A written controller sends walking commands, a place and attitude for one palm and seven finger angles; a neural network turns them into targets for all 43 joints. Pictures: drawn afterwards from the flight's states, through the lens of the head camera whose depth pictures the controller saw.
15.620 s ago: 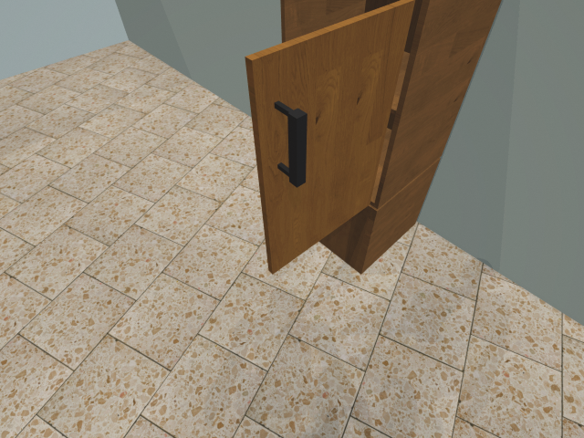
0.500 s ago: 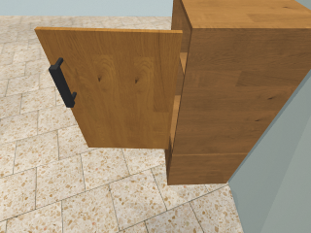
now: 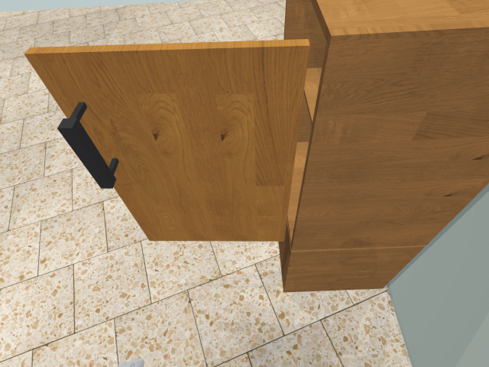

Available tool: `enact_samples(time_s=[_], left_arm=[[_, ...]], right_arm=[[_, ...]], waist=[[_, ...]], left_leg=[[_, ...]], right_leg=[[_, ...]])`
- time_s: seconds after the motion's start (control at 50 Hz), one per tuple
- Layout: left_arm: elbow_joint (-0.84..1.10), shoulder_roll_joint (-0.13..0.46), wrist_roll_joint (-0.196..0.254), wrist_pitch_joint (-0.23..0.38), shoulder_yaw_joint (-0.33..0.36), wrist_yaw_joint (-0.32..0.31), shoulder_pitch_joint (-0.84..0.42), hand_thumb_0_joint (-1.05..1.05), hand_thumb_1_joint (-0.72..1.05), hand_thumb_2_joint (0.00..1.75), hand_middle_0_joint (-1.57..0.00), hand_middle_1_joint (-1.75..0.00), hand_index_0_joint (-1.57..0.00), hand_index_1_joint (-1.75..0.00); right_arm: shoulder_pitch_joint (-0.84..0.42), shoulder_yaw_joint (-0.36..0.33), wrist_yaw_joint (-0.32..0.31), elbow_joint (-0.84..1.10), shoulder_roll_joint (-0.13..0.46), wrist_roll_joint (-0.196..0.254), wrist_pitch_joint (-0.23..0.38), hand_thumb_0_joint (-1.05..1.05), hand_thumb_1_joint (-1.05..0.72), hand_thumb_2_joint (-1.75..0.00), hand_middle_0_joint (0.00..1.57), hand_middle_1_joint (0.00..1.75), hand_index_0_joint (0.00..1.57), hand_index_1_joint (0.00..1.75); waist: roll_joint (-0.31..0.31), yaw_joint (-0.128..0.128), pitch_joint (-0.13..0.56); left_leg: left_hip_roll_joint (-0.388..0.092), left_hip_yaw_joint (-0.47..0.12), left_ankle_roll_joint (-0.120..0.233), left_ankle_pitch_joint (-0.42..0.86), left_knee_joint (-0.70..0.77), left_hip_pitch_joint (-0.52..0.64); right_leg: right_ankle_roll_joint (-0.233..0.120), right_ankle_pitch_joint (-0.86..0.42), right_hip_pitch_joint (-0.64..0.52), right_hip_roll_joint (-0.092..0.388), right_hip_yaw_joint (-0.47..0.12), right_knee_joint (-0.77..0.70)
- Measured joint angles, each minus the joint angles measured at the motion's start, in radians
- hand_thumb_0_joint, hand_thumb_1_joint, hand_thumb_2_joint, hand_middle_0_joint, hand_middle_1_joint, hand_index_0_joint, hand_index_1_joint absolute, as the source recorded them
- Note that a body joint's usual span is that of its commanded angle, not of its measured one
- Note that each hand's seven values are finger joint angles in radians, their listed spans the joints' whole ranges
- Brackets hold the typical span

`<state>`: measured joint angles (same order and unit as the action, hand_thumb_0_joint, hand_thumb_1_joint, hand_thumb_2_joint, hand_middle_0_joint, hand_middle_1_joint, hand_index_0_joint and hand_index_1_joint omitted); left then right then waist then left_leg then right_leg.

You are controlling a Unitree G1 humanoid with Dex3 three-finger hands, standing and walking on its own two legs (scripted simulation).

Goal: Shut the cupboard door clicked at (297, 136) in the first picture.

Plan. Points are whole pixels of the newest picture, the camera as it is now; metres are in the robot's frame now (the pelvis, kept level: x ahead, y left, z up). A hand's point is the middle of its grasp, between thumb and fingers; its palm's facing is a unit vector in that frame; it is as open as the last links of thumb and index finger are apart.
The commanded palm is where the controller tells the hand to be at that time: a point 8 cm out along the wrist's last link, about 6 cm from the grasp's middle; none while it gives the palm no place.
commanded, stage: shuffle to correct the standing spot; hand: left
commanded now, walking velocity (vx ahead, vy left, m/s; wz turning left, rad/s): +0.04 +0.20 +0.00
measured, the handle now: (94, 147) +0.44 +0.30 +0.10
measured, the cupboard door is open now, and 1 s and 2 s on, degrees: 87 87 87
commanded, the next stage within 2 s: come to a stop and stand still in 0.22 s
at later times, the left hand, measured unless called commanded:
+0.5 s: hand out of the picture +0.05 +0.30 -0.18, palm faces +0.08 -0.96 -0.26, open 7.4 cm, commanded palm none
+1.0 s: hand out of the picture +0.06 +0.21 -0.14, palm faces +0.01 -0.97 -0.23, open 7.3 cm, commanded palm none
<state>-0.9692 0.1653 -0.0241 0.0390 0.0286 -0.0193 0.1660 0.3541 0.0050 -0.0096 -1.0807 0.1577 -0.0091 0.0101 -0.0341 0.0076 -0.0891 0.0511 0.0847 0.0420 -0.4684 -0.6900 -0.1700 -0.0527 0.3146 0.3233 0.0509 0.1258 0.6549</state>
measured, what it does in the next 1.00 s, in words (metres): steps on the spot: left foot, then right foot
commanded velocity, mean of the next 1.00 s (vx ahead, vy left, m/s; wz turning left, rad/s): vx -0.02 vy -0.03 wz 0.00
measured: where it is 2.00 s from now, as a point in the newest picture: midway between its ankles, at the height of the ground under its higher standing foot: outside the picture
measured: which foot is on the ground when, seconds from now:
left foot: up 0.00-0.36, down 0.38-0.86, up 0.88-1.00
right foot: down 0.00-0.38, up 0.40-0.84, down 0.86-1.00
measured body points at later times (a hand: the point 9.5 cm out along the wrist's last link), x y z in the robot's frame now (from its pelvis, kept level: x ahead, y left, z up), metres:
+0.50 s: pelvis +0.05 +0.08 +0.01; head +0.09 +0.12 +0.45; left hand +0.04 +0.35 -0.16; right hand +0.14 -0.15 -0.13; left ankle +0.08 +0.19 -0.72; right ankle +0.00 -0.05 -0.67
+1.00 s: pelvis +0.00 +0.03 +0.02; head +0.00 +0.01 +0.47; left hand +0.06 +0.26 -0.13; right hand -0.02 -0.21 -0.15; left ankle +0.03 +0.17 -0.69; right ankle -0.03 -0.05 -0.72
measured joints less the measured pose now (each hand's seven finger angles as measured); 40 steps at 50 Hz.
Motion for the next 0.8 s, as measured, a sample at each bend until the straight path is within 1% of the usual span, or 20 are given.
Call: enact_samples(time_s=[0.04,0.06,0.1,0.14,0.22,0.26,0.3,0.36,0.38,0.4,0.42,0.44,0.46,0.52,0.56,0.6,0.66,0.7,0.74,0.8], left_arm=[[0.003,-0.008,0.004,0.008,-0.003,-0.005,0.006,0.01,0.91,0.9,-0.2,-0.3,-0.2,-0.3],[0.003,-0.01,0.004,0.008,-0.003,-0.008,0.015,0.01,0.91,0.9,-0.2,-0.3,-0.2,-0.3],[-0.004,-0.012,0.003,0.003,-0.002,-0.012,0.037,0.01,0.91,0.9,-0.2,-0.3,-0.2,-0.3],[-0.016,-0.008,0.002,-0.004,0.002,-0.015,0.06,0.01,0.91,0.9,-0.2,-0.3,-0.2,-0.3],[-0.034,0.009,-0.002,-0.022,0.007,-0.003,0.1,0.01,0.92,0.9,-0.2,-0.3,-0.21,-0.3],[-0.037,0.02,-0.006,-0.031,0.011,0.002,0.112,0.01,0.92,0.9,-0.2,-0.3,-0.21,-0.3],[-0.036,0.032,-0.009,-0.039,0.016,0.004,0.12,0.01,0.91,0.9,-0.21,-0.3,-0.21,-0.3],[-0.032,0.053,-0.01,-0.05,0.027,0.004,0.132,0.01,0.91,0.9,-0.21,-0.3,-0.21,-0.3],[-0.029,0.058,-0.008,-0.056,0.029,0.003,0.142,0.01,0.91,0.9,-0.21,-0.3,-0.21,-0.3],[-0.031,0.068,-0.006,-0.065,0.031,0.0,0.14,0.01,0.91,0.9,-0.21,-0.3,-0.21,-0.3],[-0.036,0.082,-0.003,-0.078,0.034,-0.006,0.129,0.01,0.91,0.9,-0.21,-0.3,-0.21,-0.3],[-0.036,0.093,0.0,-0.087,0.038,-0.014,0.119,0.01,0.91,0.9,-0.2,-0.3,-0.21,-0.3],[-0.038,0.1,0.0,-0.09,0.04,-0.019,0.112,0.01,0.91,0.9,-0.2,-0.3,-0.2,-0.3],[-0.045,0.103,0.001,-0.081,0.038,-0.018,0.094,0.01,0.91,0.9,-0.2,-0.3,-0.2,-0.29],[-0.043,0.093,0.003,-0.079,0.033,-0.011,0.091,0.01,0.91,0.9,-0.2,-0.3,-0.2,-0.29],[-0.038,0.078,0.003,-0.085,0.03,-0.004,0.088,0.01,0.91,0.9,-0.2,-0.3,-0.2,-0.29],[-0.028,0.06,0.001,-0.1,0.029,0.003,0.074,0.01,0.91,0.9,-0.2,-0.3,-0.2,-0.29],[-0.019,0.052,0.0,-0.106,0.028,0.007,0.059,0.01,0.91,0.9,-0.2,-0.3,-0.2,-0.29],[-0.01,0.044,0.002,-0.108,0.027,0.012,0.042,0.01,0.91,0.9,-0.2,-0.3,-0.2,-0.29],[0.002,0.032,0.007,-0.099,0.022,0.016,0.02,0.01,0.91,0.9,-0.2,-0.3,-0.2,-0.29]], right_arm=[[-0.017,-0.012,-0.002,0.003,0.011,-0.003,-0.019,0.0,-0.91,-0.9,0.2,0.3,0.2,0.3],[-0.031,-0.018,-0.001,0.006,0.016,-0.005,-0.029,0.0,-0.91,-0.9,0.2,0.3,0.2,0.3],[-0.066,-0.029,0.007,0.02,0.026,-0.009,-0.043,0.0,-0.91,-0.9,0.2,0.3,0.2,0.3],[-0.1,-0.037,0.014,0.045,0.034,-0.009,-0.048,0.0,-0.91,-0.9,0.19,0.3,0.2,0.3],[-0.155,-0.047,0.023,0.09,0.045,-0.004,-0.051,0.0,-0.91,-0.9,0.19,0.3,0.19,0.3],[-0.175,-0.049,0.026,0.106,0.049,0.0,-0.051,0.0,-0.91,-0.9,0.19,0.3,0.19,0.3],[-0.192,-0.051,0.028,0.116,0.053,0.002,-0.051,0.0,-0.91,-0.9,0.19,0.3,0.19,0.3],[-0.208,-0.05,0.028,0.129,0.058,0.005,-0.039,0.0,-0.91,-0.9,0.19,0.3,0.19,0.3],[-0.204,-0.049,0.027,0.136,0.064,0.004,-0.028,0.0,-0.91,-0.9,0.19,0.3,0.19,0.3],[-0.203,-0.05,0.022,0.137,0.06,0.002,-0.017,0.0,-0.91,-0.9,0.19,0.3,0.19,0.3],[-0.206,-0.047,0.017,0.136,0.047,0.0,-0.014,0.0,-0.91,-0.9,0.19,0.3,0.19,0.3],[-0.206,-0.039,0.013,0.137,0.034,-0.005,-0.015,0.0,-0.91,-0.9,0.19,0.3,0.19,0.3],[-0.204,-0.031,0.009,0.134,0.02,-0.009,-0.014,0.0,-0.91,-0.9,0.19,0.3,0.19,0.3],[-0.196,-0.009,-0.004,0.118,-0.014,-0.013,-0.008,0.0,-0.91,-0.9,0.19,0.3,0.19,0.3],[-0.193,-0.004,-0.015,0.111,-0.03,-0.011,-0.006,0.0,-0.92,-0.9,0.2,0.3,0.2,0.3],[-0.195,-0.007,-0.027,0.111,-0.03,-0.011,-0.004,-0.01,-0.93,-0.9,0.2,0.3,0.2,0.3],[-0.194,-0.01,-0.031,0.108,-0.023,-0.016,-0.003,-0.01,-0.94,-0.9,0.2,0.3,0.2,0.3],[-0.187,-0.014,-0.031,0.102,-0.017,-0.019,-0.005,-0.01,-0.93,-0.9,0.2,0.3,0.2,0.3],[-0.175,-0.021,-0.03,0.093,-0.008,-0.022,-0.009,-0.01,-0.93,-0.9,0.2,0.3,0.2,0.3],[-0.15,-0.035,-0.024,0.077,0.01,-0.025,-0.02,0.0,-0.92,-0.9,0.2,0.3,0.2,0.3]], waist=[[-0.006,-0.007,0.001],[-0.001,-0.004,0.005],[0.014,0.0,0.013],[0.031,0.001,0.02],[0.058,0.007,0.026],[0.07,0.017,0.022],[0.081,0.032,0.014],[0.094,0.048,0.006],[0.084,0.048,0.011],[0.085,0.04,0.014],[0.101,0.036,0.008],[0.114,0.035,0.003],[0.122,0.035,0.001],[0.123,0.029,0.009],[0.114,0.024,0.018],[0.101,0.014,0.025],[0.084,-0.001,0.025],[0.075,-0.012,0.021],[0.065,-0.022,0.016],[0.047,-0.037,0.014]], left_leg=[[0.001,-0.027,-0.025,-0.058,-0.239,-0.098],[-0.004,-0.03,-0.035,-0.055,-0.327,-0.145],[-0.026,-0.035,-0.052,-0.011,-0.424,-0.229],[-0.055,-0.044,-0.068,0.047,-0.436,-0.293],[-0.101,-0.053,-0.094,0.156,-0.331,-0.348],[-0.11,-0.045,-0.101,0.179,-0.239,-0.338],[-0.106,-0.032,-0.104,0.18,-0.14,-0.307],[-0.088,-0.002,-0.099,0.222,0.041,-0.22],[-0.092,0.007,-0.09,0.267,0.113,-0.178],[-0.088,0.007,-0.067,0.228,0.117,-0.176],[-0.075,0.007,-0.048,0.206,0.088,-0.189],[-0.068,0.008,-0.034,0.198,0.075,-0.193],[-0.065,0.009,-0.025,0.203,0.081,-0.189],[-0.062,0.008,-0.018,0.241,0.142,-0.162],[-0.064,0.013,-0.013,0.261,0.182,-0.147],[-0.07,0.021,-0.011,0.277,0.21,-0.141],[-0.085,0.03,-0.012,0.295,0.231,-0.139],[-0.096,0.033,-0.017,0.307,0.239,-0.141],[-0.107,0.032,-0.024,0.318,0.242,-0.146],[-0.12,0.026,-0.04,0.332,0.235,-0.16]], right_leg=[[0.001,0.03,-0.028,0.01,0.014,0.0],[0.005,0.031,-0.042,0.015,0.013,-0.017],[0.017,0.009,-0.067,0.024,0.003,-0.065],[0.022,-0.013,-0.085,0.033,-0.008,-0.109],[0.043,-0.032,-0.103,0.053,-0.023,-0.154],[0.056,-0.027,-0.104,0.065,-0.028,-0.151],[0.072,-0.013,-0.099,0.078,-0.035,-0.132],[0.102,0.028,-0.077,0.097,-0.046,-0.066],[0.106,0.052,-0.064,0.094,-0.045,-0.027],[0.1,0.12,-0.041,0.093,-0.051,0.037],[0.089,0.192,-0.013,0.085,-0.083,0.114],[0.076,0.233,0.014,0.068,-0.108,0.194],[0.068,0.239,0.037,0.048,-0.123,0.261],[0.063,0.175,0.076,-0.002,-0.134,0.373],[0.069,0.146,0.087,-0.024,-0.134,0.401],[0.074,0.145,0.092,-0.042,-0.133,0.424],[0.08,0.162,0.086,-0.056,-0.126,0.421],[0.081,0.176,0.071,-0.054,-0.12,0.385],[0.078,0.191,0.044,-0.048,-0.111,0.311],[0.065,0.18,-0.018,-0.036,-0.099,0.142]])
